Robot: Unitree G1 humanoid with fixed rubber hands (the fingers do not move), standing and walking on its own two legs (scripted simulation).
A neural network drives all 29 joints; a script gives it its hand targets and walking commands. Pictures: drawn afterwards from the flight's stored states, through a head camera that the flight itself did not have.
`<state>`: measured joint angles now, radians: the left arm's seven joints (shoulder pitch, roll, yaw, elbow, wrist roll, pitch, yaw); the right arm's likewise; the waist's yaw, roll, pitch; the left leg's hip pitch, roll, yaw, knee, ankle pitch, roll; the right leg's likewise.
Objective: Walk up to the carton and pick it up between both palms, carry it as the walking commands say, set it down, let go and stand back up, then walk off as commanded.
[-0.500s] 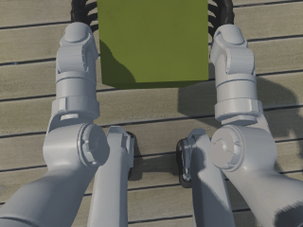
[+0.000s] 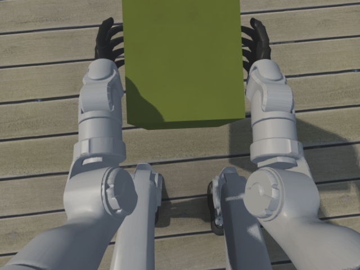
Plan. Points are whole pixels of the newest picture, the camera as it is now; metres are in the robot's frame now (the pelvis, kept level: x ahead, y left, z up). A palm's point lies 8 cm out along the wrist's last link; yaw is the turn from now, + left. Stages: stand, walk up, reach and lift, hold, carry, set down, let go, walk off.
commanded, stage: reach and lift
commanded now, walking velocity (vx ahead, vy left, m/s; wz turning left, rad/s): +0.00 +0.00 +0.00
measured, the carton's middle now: (182, 79) +0.50 +0.03 -0.14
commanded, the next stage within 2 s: none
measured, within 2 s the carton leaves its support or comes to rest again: neither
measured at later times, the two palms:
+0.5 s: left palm (94, 58) +0.48 +0.17 +0.01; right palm (275, 58) +0.49 -0.12 +0.01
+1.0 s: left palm (74, 51) +0.45 +0.17 +0.08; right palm (304, 52) +0.46 -0.12 +0.08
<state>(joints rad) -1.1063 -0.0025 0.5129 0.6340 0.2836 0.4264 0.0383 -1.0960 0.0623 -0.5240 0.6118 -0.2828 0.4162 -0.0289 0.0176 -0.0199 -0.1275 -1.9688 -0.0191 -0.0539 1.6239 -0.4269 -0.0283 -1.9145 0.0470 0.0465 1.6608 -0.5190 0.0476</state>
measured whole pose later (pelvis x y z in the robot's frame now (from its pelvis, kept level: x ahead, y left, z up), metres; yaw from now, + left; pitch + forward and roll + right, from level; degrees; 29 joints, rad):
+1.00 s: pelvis +0.03 -0.01 +0.12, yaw +1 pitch +34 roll -1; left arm -0.78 -0.11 0.49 0.55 0.32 0.40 0.00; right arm -0.77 0.16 -0.48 0.53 -0.30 0.39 -0.02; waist 0.02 -0.02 -0.18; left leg -1.44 -0.01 -0.05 1.22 -0.37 -0.03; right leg -1.40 0.04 0.05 1.25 -0.45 0.03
